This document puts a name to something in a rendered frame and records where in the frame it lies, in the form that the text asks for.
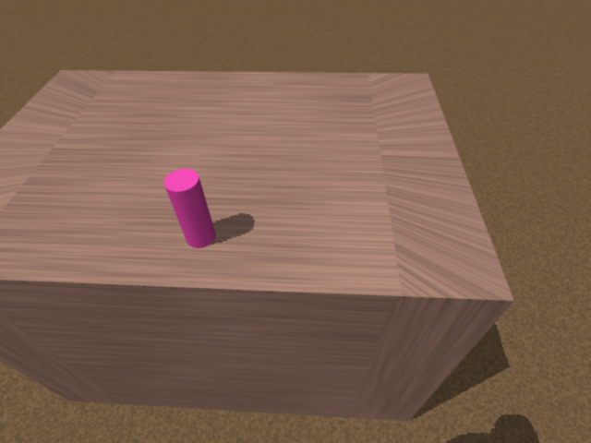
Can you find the can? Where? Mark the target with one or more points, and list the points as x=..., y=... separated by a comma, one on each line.
x=186, y=194

